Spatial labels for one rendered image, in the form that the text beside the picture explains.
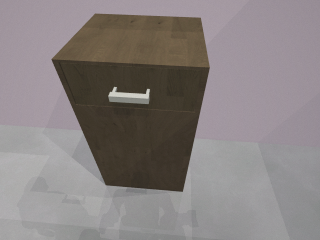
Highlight cabinet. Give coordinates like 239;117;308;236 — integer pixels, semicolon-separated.
51;13;210;192

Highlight handle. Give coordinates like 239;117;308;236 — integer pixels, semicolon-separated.
108;87;150;104

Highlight drawer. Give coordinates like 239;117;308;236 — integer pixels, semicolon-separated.
60;62;201;112

